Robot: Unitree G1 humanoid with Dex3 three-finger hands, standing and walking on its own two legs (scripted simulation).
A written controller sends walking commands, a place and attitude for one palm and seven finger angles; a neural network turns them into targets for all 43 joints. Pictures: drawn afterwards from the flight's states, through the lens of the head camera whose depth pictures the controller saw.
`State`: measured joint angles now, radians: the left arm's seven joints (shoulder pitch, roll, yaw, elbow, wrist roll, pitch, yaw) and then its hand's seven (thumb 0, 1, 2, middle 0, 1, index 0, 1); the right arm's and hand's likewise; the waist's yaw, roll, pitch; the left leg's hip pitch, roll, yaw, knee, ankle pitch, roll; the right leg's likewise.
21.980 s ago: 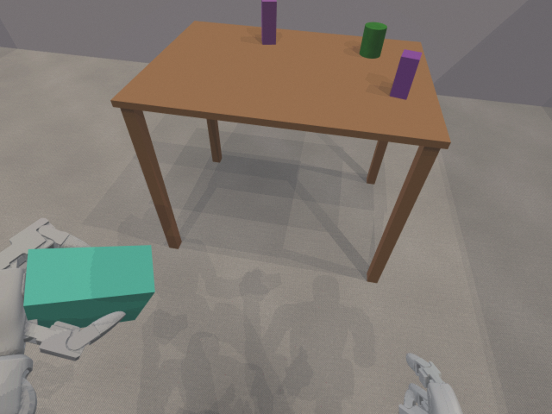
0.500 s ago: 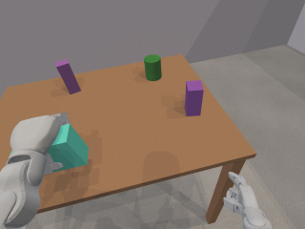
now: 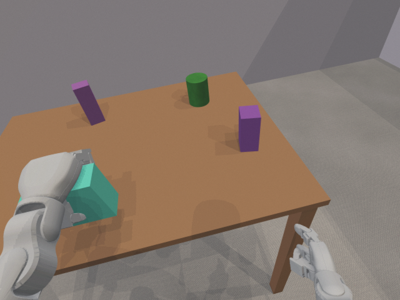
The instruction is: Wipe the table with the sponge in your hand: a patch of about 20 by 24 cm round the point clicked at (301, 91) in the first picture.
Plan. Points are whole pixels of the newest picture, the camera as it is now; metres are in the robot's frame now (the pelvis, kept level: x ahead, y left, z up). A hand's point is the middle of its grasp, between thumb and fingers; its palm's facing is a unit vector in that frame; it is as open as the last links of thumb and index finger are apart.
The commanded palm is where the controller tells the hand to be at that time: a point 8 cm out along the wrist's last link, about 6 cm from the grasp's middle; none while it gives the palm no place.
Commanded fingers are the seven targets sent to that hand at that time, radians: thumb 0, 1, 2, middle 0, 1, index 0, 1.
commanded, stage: move the sponge above the wiping area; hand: left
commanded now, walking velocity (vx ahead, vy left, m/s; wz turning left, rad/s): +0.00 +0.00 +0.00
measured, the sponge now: (79, 202) +0.23 +0.29 +0.11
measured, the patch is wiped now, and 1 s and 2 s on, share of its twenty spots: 0.00 0.00 0.00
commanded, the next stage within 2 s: none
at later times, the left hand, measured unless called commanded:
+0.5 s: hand (80, 188) +0.25 +0.29 +0.12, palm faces +0.04 -0.06 -1.00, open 9.7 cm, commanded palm +0.21 +0.28 +0.20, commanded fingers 0.00 0.10 1.30 -1.20 -1.60 -1.20 -1.60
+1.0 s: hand (89, 186) +0.26 +0.29 +0.11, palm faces +0.06 -0.07 -1.00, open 9.7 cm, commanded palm +0.23 +0.28 +0.18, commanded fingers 0.00 0.10 1.30 -1.20 -1.60 -1.20 -1.60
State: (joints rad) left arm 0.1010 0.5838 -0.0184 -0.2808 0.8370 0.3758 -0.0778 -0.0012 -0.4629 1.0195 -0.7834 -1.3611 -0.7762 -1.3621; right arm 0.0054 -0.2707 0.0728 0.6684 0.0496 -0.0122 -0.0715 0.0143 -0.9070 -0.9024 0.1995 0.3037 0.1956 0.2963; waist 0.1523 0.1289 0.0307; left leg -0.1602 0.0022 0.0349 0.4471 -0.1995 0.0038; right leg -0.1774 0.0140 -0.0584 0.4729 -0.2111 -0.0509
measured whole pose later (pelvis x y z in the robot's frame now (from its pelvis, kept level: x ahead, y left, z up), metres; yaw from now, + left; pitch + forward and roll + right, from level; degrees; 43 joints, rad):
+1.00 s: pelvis +0.01 +0.01 +0.00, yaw -1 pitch -4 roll +0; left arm 0.03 0.50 -0.10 -0.14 0.91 0.39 -0.02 0.00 -0.46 1.02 -0.78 -1.36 -0.78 -1.36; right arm 0.00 -0.26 0.06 0.69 0.05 0.00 -0.07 0.01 -0.91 -0.90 0.20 0.30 0.20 0.30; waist 0.13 0.10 0.02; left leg -0.14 -0.01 0.05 0.40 -0.19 0.02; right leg -0.16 0.01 -0.04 0.42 -0.20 -0.04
